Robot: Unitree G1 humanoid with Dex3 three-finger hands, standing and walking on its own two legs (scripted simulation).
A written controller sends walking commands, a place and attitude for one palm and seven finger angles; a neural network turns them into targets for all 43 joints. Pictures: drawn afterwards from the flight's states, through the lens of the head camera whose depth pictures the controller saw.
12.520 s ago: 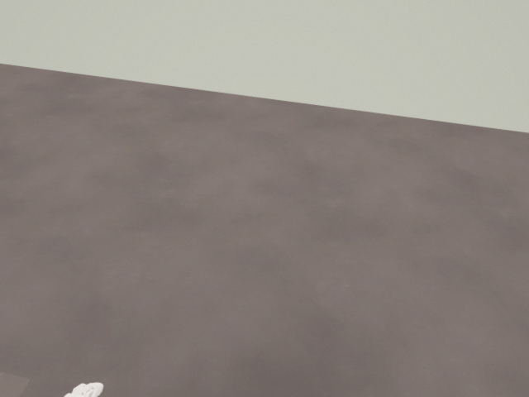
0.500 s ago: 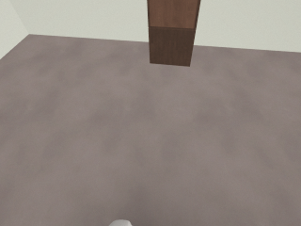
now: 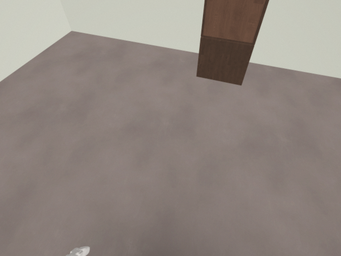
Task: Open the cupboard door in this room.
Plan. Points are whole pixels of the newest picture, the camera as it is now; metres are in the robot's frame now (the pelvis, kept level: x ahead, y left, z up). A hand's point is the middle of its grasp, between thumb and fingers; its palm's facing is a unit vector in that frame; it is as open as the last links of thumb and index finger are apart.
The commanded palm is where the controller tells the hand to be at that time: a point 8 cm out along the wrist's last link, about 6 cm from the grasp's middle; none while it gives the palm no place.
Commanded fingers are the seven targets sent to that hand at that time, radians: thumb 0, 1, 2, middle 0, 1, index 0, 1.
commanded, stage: stand and wait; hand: left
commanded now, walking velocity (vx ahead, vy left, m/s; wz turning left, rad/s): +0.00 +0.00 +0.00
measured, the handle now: out of the picture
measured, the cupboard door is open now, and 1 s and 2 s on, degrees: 0 0 0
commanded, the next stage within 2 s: turn or walk to find it in 0.40 s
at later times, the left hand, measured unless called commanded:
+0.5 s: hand out of the picture -0.03 +0.17 -0.18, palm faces +0.14 -0.97 -0.19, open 7.3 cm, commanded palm none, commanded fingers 0.00 0.90 0.90 -0.20 -0.30 -0.20 -0.30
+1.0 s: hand out of the picture -0.03 +0.24 -0.18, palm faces +0.27 -0.94 -0.22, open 7.4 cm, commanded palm none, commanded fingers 0.00 0.90 0.90 -0.20 -0.30 -0.20 -0.30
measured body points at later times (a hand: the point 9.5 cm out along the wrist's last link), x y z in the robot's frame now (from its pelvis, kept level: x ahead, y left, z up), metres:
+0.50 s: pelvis -0.01 +0.00 +0.00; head +0.00 +0.01 +0.45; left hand -0.04 +0.23 -0.16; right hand +0.03 -0.23 -0.15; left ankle -0.05 +0.13 -0.74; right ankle +0.01 -0.11 -0.74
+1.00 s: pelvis -0.04 +0.03 +0.00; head -0.01 +0.05 +0.45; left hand -0.04 +0.29 -0.16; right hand +0.07 -0.20 -0.14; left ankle -0.05 +0.12 -0.74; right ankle -0.02 -0.11 -0.68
